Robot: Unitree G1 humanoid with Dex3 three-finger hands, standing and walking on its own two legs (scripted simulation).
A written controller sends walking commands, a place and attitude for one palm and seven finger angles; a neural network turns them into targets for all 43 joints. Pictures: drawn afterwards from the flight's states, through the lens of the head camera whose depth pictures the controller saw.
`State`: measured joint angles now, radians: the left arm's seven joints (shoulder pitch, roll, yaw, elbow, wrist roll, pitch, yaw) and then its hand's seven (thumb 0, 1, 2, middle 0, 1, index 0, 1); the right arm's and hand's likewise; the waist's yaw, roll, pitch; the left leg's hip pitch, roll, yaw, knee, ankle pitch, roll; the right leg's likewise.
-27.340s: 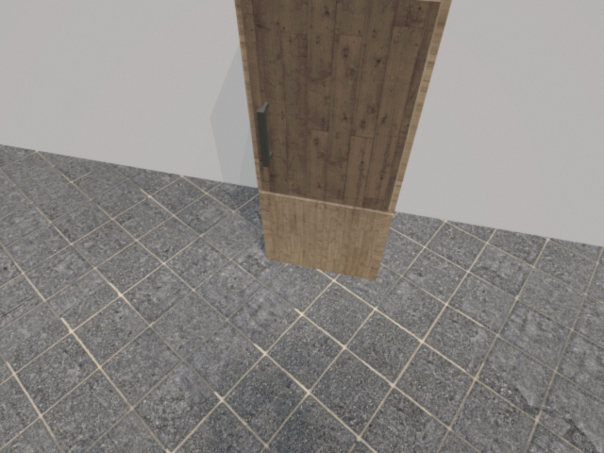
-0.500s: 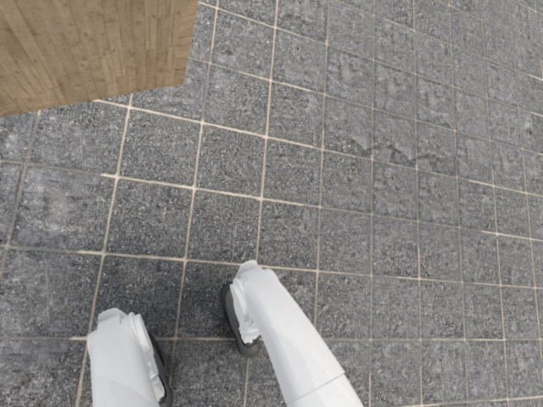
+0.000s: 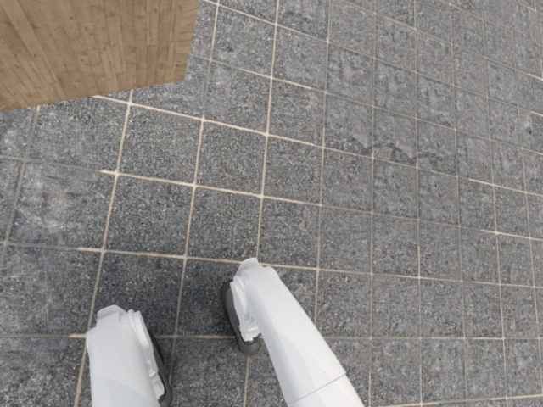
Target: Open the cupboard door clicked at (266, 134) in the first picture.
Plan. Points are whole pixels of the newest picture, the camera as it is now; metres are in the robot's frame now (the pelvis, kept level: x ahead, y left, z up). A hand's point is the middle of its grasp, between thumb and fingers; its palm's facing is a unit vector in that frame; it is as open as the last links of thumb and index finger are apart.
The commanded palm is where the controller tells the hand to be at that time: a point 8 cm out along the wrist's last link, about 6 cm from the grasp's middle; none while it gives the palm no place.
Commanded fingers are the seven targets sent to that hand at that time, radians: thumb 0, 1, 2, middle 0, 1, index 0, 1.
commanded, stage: move the hooked fingers beside the handle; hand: left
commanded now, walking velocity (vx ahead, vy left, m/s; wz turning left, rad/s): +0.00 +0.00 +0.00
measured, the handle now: out of the picture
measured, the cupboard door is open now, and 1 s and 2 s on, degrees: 0 0 0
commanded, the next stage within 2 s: slide the fingers in behind the handle in 0.74 s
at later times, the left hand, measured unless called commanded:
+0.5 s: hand out of the picture +0.63 +0.33 +0.09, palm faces +0.19 -0.98 -0.03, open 13.9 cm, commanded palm +0.67 +0.29 +0.08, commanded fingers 0.00 -0.50 0.30 -0.30 -1.20 -0.30 -1.20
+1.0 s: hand out of the picture +0.64 +0.32 +0.08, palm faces +0.18 -0.98 -0.03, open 14.0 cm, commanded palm +0.68 +0.28 +0.08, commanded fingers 0.00 -0.50 0.30 -0.30 -1.20 -0.30 -1.20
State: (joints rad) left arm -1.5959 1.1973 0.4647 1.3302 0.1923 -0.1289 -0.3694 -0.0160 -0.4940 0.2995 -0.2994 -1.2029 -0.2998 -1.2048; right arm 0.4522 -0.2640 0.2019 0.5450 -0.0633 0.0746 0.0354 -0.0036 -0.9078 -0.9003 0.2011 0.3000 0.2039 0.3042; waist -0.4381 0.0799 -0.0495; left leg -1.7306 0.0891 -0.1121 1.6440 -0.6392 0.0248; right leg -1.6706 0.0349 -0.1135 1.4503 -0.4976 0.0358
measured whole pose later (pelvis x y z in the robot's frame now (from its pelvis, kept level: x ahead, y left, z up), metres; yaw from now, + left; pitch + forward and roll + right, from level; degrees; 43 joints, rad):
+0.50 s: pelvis -0.01 +0.00 +0.00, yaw +0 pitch +40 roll -13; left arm -1.61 1.20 0.46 1.34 0.20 -0.12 -0.36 -0.02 -0.49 0.30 -0.30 -1.20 -0.30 -1.20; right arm 0.46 -0.27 0.21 0.55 -0.06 0.06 0.03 0.00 -0.91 -0.90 0.20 0.30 0.20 0.30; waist -0.45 0.09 -0.05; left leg -1.75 0.09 -0.11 1.66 -0.64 0.04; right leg -1.69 0.03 -0.11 1.46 -0.49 0.05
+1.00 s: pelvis +0.00 +0.01 -0.01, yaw +0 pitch +41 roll -13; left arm -1.63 1.18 0.43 1.32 0.21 -0.10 -0.35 -0.02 -0.49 0.30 -0.30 -1.20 -0.30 -1.20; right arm 0.46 -0.26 0.20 0.55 -0.07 0.05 0.04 0.00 -0.91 -0.90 0.20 0.30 0.20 0.30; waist -0.46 0.09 -0.05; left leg -1.76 0.08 -0.12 1.66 -0.64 0.03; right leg -1.69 0.03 -0.11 1.46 -0.50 0.05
